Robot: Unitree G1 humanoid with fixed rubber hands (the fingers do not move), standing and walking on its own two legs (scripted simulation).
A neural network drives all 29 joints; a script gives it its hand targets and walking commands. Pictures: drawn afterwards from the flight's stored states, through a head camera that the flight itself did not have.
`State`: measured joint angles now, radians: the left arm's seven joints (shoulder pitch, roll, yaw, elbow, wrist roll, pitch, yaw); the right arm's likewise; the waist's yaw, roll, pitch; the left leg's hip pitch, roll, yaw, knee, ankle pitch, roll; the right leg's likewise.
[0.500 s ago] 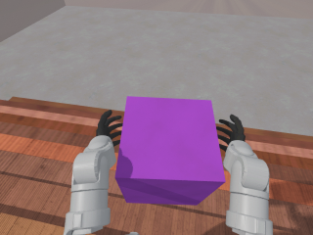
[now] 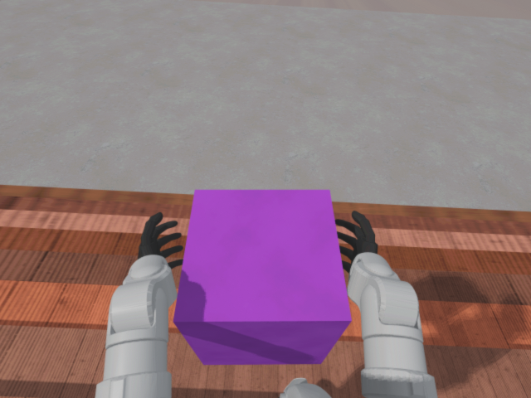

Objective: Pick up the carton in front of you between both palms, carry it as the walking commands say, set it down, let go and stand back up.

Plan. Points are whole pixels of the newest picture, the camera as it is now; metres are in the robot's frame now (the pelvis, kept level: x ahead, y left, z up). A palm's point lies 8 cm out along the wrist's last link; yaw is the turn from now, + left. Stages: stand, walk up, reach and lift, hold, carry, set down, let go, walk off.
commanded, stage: carry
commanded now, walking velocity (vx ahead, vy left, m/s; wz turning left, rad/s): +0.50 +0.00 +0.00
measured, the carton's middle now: (262, 283) +0.32 -0.02 -0.02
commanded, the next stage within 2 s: none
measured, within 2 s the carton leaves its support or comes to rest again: neither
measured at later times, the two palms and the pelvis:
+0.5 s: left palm (194, 189) +0.61 +0.12 -0.08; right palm (319, 186) +0.62 -0.19 -0.09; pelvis +0.31 -0.03 -0.15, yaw -3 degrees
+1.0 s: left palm (208, 159) +0.95 +0.11 -0.27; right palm (296, 157) +0.93 -0.20 -0.26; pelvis +0.63 -0.03 -0.34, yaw -1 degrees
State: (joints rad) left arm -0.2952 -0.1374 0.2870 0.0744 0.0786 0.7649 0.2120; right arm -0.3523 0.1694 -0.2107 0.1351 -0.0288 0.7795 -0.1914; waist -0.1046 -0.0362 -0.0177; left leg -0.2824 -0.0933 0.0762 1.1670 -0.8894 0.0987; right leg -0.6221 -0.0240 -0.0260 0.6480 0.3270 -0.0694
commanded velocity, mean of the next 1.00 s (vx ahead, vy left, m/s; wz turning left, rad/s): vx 0.50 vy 0.00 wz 0.00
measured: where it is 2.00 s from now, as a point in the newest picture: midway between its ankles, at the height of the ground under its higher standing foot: (247, 265)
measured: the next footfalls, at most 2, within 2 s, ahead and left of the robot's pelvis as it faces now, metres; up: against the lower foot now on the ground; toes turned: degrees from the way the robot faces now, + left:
right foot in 0.06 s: +0.17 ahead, -0.07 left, -0.17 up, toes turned -1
left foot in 0.58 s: +0.49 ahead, +0.02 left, -0.33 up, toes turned -1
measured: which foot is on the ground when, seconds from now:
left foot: down 0.00-0.08, up 0.10-0.56, down 0.58-1.00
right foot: up 0.00-0.04, down 0.06-0.58, up 0.60-1.00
